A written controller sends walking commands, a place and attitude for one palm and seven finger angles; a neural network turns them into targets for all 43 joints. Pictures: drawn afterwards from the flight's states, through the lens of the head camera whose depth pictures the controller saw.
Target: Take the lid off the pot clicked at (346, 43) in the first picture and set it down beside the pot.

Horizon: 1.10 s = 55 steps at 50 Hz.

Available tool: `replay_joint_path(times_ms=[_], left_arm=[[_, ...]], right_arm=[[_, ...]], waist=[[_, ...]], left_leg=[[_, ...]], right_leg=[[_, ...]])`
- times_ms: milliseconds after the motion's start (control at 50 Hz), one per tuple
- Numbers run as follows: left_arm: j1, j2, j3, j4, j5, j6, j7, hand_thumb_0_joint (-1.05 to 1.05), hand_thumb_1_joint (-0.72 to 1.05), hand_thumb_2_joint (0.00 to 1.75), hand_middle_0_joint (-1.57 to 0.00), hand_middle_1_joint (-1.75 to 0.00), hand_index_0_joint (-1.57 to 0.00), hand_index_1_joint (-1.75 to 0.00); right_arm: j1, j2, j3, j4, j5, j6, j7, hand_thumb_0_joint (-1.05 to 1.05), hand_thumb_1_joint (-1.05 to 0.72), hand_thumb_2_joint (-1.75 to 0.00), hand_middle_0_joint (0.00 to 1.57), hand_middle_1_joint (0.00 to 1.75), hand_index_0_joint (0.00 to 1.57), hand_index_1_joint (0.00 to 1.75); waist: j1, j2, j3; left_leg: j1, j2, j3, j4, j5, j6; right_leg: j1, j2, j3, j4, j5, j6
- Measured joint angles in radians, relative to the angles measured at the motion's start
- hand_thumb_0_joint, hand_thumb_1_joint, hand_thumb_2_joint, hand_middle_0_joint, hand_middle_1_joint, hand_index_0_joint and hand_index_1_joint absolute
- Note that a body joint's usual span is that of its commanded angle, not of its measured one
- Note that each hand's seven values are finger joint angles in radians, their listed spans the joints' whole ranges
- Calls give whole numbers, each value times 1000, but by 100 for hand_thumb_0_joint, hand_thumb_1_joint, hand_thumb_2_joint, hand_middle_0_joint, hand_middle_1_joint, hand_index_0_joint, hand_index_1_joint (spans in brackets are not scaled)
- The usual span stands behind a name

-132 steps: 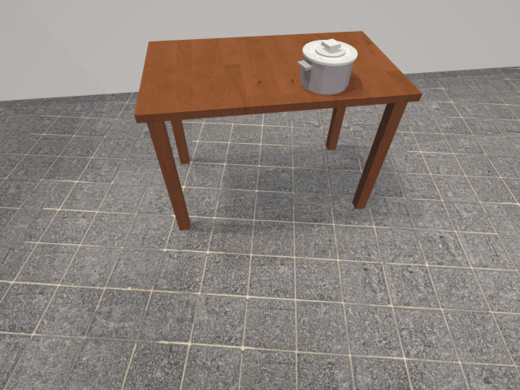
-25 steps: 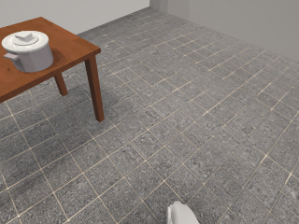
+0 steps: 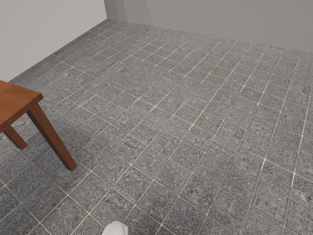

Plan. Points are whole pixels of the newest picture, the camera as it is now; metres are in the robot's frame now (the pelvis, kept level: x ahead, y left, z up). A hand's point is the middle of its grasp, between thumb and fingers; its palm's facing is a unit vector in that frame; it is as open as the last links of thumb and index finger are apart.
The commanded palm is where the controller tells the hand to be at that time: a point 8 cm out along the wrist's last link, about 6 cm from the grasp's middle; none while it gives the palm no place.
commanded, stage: walk to a spot facing it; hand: left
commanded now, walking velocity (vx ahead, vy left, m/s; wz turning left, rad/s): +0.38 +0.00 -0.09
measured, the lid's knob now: out of the picture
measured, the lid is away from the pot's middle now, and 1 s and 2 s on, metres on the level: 0.00 0.00 0.00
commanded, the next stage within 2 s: turn to face it in 0.52 s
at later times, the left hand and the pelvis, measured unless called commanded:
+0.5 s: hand out of the picture +0.15 +0.22 -0.18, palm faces +0.00 -0.99 -0.13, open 7.3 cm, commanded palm none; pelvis +0.20 +0.06 +0.00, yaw -9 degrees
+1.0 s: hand (126, 153) +0.44 +0.13 -0.16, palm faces -0.11 -0.98 -0.18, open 7.3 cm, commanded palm none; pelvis +0.29 -0.01 +0.00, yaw -6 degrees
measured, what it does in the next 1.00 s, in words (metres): walks ahead: left foot, then right foot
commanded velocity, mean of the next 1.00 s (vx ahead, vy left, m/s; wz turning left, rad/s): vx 0.15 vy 0.00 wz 0.03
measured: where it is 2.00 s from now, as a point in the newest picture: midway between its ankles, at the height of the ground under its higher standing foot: outside the picture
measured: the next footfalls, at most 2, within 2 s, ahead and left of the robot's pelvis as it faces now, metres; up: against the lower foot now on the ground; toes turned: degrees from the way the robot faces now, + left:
left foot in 0.34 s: +0.28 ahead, +0.15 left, +0.00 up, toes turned +4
right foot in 0.80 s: +0.38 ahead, -0.14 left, +0.00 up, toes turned -20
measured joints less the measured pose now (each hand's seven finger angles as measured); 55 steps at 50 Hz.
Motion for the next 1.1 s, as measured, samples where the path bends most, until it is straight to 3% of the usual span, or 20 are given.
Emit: replay_joint_path(times_ms=[160, 300, 340, 360, 420, 500, 620, 660, 740, 800, 860, 920, 960, 1020, 1100], left_arm=[[152, -24, -15, 52, 5, -22, 3, -1, 92, 90, -20, -30, -20, -30], [266, -55, -31, 123, 8, -13, 7, 0, 91, 90, -20, -30, -20, -30], [297, -69, -30, 144, 1, -8, 4, 0, 91, 90, -20, -30, -20, -30], [295, -71, -30, 157, -4, 0, 1, 0, 91, 90, -20, -30, -20, -30], [267, -67, -23, 167, -1, 23, -2, 0, 91, 90, -21, -30, -20, -30], [193, -55, 1, 116, 14, 48, -15, 0, 91, 90, -20, -30, -20, -30], [73, -29, 31, 15, 19, 73, -28, 0, 92, 90, -20, -30, -20, -30], [33, -20, 34, -7, 18, 77, -30, 0, 92, 90, -20, -30, -20, -30], [-45, -2, 22, -31, 17, 64, -20, 0, 92, 90, -20, -30, -19, -30], [-80, 7, 5, -39, 20, 36, -12, 0, 92, 90, -20, -30, -20, -30], [-127, -25, -16, -36, 15, 16, -5, 0, 92, 90, -20, -30, -20, -30], [-147, -53, -28, -48, 11, 23, 4, 0, 91, 90, -20, -30, -20, -30], [-145, -67, -31, -50, 10, 33, 11, 0, 91, 90, -20, -30, -20, -30], [-132, -74, -23, -54, 8, 47, 20, -1, 92, 90, -21, -30, -20, -30], [-124, -49, -13, -60, 16, 66, 22, -2, 92, 90, -21, -30, -21, -30]], right_arm=[[-98, -44, -4, -14, 2, -1, 32, 2, -94, -89, 20, 30, 20, 30], [-200, -19, 14, -34, 10, -17, 39, 1, -92, -90, 20, 30, 19, 30], [-213, -10, 24, -48, 6, -43, 33, 1, -92, -89, 20, 30, 20, 30], [-217, -1, 25, -51, 4, -57, 28, 1, -91, -89, 20, 30, 20, 30], [-187, 26, 37, -48, 10, -65, 22, 1, -91, -89, 20, 30, 20, 30], [-114, 37, 2, -32, 36, -78, -9, -2, -94, -89, 21, 30, 20, 30], [-42, -20, -5, 6, 22, -59, -10, -4, -96, -89, 21, 30, 20, 30], [-18, -26, -3, 19, 19, -50, -7, -3, -95, -89, 20, 30, 20, 30], [29, -22, 3, 44, 11, -37, -1, -1, -93, -89, 20, 30, 20, 30], [86, -8, 10, 74, 14, -21, 3, 0, -92, -89, 20, 30, 20, 30], [94, -10, 9, 99, 25, 19, 3, 0, -92, -89, 20, 30, 20, 30], [79, 0, 9, 101, 26, 50, 7, 1, -91, -89, 20, 30, 20, 30], [63, 4, 7, 91, 24, 60, 13, 1, -91, -89, 20, 30, 20, 30], [34, 7, 1, 64, 22, 68, 21, 1, -91, -89, 20, 30, 20, 30], [-8, 4, -7, 20, 19, 67, 29, 1, -91, -89, 20, 30, 20, 30]], waist=[[72, -2, -17], [122, -29, 22], [119, -26, 29], [114, -36, 39], [113, -68, 49], [102, -76, 34], [88, -73, 12], [75, -65, 18], [22, -46, 44], [-7, -43, 44], [-22, 8, 64], [-19, 12, 74], [-16, 5, 69], [-13, -11, 53], [2, -41, 40]], left_leg=[[14, -29, 18, -201, 42, -10], [146, -107, 73, -438, -5, 28], [226, -121, 86, -534, 77, 63], [232, -124, 98, -507, 78, 78], [300, -134, 149, -493, -16, 88], [397, -137, 191, -593, -17, 75], [488, -125, 253, -686, -27, 63], [509, -113, 266, -694, -39, 51], [526, -85, 263, -660, -83, 21], [502, -68, 237, -559, -156, -11], [383, -66, 113, -305, -319, 0], [259, -91, 61, -61, -331, -4], [204, -94, 59, 1, -294, -11], [169, -90, 70, -32, -246, -17], [190, -84, 94, -182, -227, -16]], right_leg=[[132, -7, 49, -90, -49, 22], [229, -31, 84, -68, -154, 61], [190, -31, 94, 90, -220, 73], [131, -41, 96, 258, -243, 80], [-56, -90, 91, 674, -234, 93], [-261, -162, 73, 797, -104, 122], [-424, -228, 60, 695, 38, 169], [-419, -237, 43, 596, 56, 178], [-321, -226, 17, 330, 65, 171], [-189, -210, -6, 141, 99, 156], [-183, -199, -54, 183, 5, 115], [-148, -213, -92, 156, 13, 113], [-123, -220, -113, 125, 22, 114], [-99, -231, -147, 92, 31, 121], [-95, -254, -190, 108, 20, 135]])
